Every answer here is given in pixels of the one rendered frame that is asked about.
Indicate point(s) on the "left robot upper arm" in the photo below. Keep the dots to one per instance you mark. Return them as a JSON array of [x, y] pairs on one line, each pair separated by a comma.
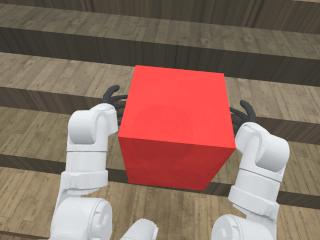
[[82, 218]]

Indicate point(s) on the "carton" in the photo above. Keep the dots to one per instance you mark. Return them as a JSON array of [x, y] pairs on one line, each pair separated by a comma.
[[176, 130]]

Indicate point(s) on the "left robot forearm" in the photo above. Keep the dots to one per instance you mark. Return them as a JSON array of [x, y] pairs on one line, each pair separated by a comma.
[[87, 144]]

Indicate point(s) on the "robot left thigh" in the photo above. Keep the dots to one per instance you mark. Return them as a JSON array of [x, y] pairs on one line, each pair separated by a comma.
[[142, 229]]

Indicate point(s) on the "robot right hand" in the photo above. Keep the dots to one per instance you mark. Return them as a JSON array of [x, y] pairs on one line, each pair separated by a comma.
[[244, 118]]

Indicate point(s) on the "robot left hand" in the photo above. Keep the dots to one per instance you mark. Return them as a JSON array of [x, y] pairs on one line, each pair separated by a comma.
[[107, 99]]

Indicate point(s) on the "right robot upper arm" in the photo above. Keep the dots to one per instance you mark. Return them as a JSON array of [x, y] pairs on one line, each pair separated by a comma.
[[232, 227]]

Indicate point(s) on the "right robot forearm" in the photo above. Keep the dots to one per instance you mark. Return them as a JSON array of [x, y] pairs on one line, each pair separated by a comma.
[[262, 166]]

